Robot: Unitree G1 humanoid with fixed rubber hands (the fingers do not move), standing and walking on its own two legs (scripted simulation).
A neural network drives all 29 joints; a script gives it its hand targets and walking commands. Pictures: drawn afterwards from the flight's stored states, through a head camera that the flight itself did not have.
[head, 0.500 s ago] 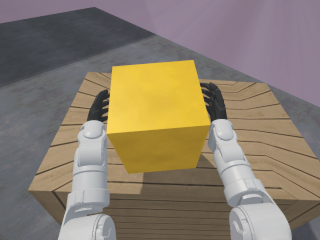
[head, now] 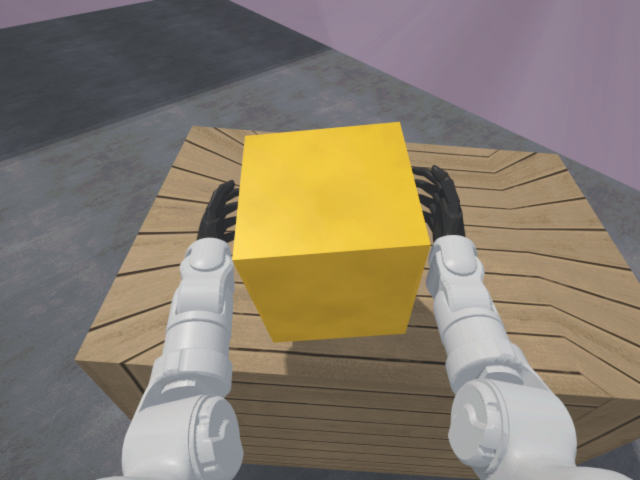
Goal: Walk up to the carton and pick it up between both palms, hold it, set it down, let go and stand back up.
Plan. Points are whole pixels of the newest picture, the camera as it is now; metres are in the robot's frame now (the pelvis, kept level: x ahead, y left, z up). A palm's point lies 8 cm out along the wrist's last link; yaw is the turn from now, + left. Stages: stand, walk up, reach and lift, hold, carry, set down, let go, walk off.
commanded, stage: set down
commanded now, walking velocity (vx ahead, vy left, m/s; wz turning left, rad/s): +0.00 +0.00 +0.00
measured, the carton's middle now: (331, 242) +0.43 +0.03 +0.06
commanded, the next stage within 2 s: none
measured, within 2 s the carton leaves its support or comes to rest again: neither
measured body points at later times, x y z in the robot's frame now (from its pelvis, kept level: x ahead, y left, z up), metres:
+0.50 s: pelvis +0.02 +0.00 +0.00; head +0.05 +0.01 +0.45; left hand +0.41 +0.19 +0.06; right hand +0.45 -0.11 +0.09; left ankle +0.01 +0.13 -0.75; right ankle -0.01 -0.11 -0.75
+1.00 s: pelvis +0.01 +0.00 +0.00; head +0.05 +0.01 +0.45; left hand +0.41 +0.19 +0.05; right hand +0.45 -0.11 +0.09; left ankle +0.01 +0.13 -0.75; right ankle -0.01 -0.11 -0.75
